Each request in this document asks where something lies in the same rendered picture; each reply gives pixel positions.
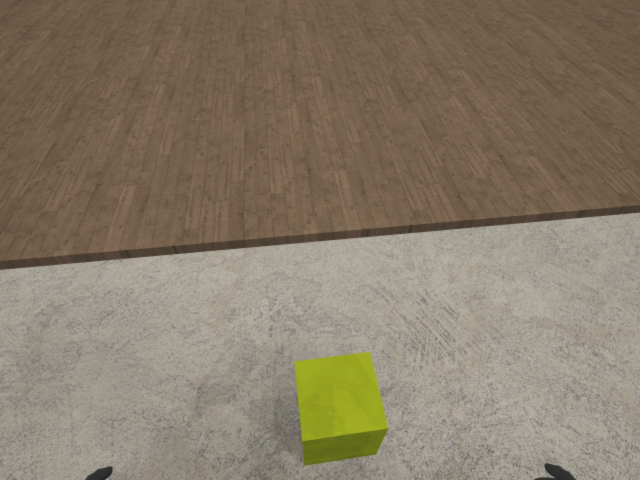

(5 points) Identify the carton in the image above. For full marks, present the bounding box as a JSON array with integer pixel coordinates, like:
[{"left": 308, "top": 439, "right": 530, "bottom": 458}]
[{"left": 294, "top": 352, "right": 388, "bottom": 466}]

